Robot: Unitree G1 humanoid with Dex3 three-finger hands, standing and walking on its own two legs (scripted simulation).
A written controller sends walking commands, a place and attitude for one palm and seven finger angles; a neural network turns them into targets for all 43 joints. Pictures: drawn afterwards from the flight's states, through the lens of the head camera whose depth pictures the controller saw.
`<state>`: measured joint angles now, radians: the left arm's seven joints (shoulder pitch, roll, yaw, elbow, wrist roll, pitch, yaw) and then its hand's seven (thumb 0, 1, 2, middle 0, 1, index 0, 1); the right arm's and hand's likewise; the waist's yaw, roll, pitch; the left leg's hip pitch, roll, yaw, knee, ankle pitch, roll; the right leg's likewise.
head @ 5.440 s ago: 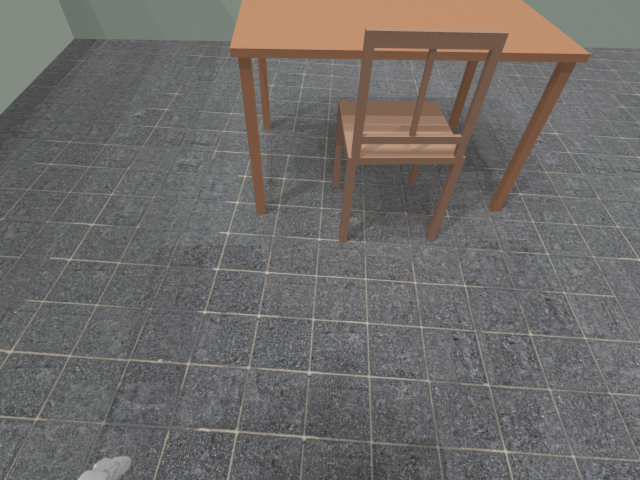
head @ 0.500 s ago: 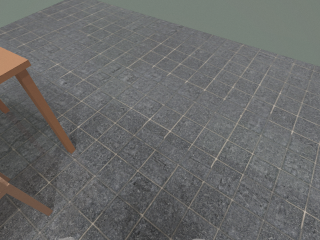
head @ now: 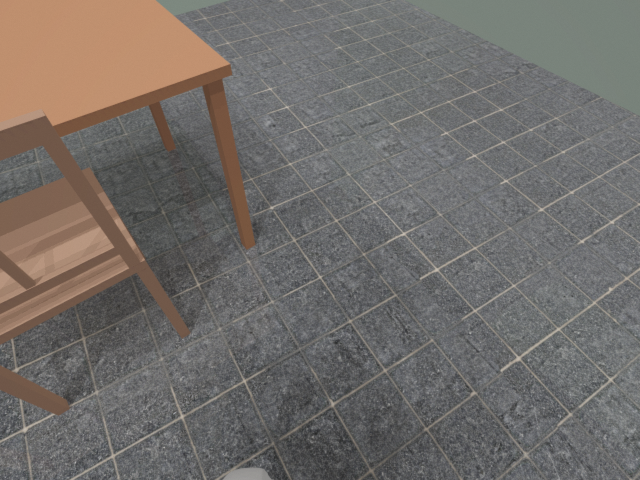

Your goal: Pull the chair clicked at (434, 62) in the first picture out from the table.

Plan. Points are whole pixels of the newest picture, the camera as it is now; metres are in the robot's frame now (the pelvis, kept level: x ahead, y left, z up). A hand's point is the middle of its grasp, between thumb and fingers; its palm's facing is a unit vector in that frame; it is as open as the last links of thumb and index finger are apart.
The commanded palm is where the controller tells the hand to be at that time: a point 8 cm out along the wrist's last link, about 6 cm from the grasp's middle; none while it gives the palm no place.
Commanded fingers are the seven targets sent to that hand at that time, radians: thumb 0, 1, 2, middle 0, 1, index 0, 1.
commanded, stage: turn to face it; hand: left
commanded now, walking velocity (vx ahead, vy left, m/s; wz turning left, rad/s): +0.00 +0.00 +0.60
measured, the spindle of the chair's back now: out of the picture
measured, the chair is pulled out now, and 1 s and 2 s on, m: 0.00 0.00 0.00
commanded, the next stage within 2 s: take the last steps up to it in 1.14 s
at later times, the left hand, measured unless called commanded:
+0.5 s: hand out of the picture +0.07 +0.23 -0.14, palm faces +0.27 -0.92 -0.28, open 7.4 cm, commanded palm none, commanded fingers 0.00 0.90 0.90 -0.20 -0.30 -0.20 -0.30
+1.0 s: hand out of the picture -0.14 +0.20 -0.18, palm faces +0.58 -0.78 -0.24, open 7.4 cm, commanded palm none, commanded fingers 0.00 0.90 0.90 -0.20 -0.30 -0.20 -0.30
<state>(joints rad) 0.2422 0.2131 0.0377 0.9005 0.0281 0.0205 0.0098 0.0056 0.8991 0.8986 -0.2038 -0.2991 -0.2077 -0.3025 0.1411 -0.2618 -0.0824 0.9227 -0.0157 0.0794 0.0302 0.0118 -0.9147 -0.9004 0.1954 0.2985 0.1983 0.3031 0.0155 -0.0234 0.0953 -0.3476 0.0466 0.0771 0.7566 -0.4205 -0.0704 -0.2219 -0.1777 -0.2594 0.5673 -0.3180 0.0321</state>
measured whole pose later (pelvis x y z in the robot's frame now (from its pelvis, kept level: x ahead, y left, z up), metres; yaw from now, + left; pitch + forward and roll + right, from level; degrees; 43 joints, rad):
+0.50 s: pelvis +0.00 -0.01 +0.00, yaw +16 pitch +1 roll +1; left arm 0.12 0.24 0.05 0.85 0.00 0.03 0.01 0.01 0.90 0.90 -0.20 -0.30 -0.20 -0.30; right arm 0.22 -0.23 -0.07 0.92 -0.02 0.05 0.01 0.01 -0.91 -0.90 0.20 0.30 0.21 0.30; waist -0.04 0.02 0.06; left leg -0.32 -0.07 -0.13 0.54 -0.23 0.00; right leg -0.29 -0.03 -0.01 0.61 -0.34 0.10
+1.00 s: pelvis -0.04 +0.01 -0.01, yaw +34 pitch -1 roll +0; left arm 0.28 0.26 0.05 0.93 0.01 0.04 0.01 0.01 0.90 0.90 -0.20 -0.30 -0.21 -0.30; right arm 0.13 -0.25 -0.06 0.92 -0.02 0.04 0.02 0.01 -0.91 -0.90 0.20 0.30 0.20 0.30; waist 0.03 -0.05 0.10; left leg -0.28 0.01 0.08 0.62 -0.30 0.01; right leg -0.29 -0.19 -0.20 0.75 -0.44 0.07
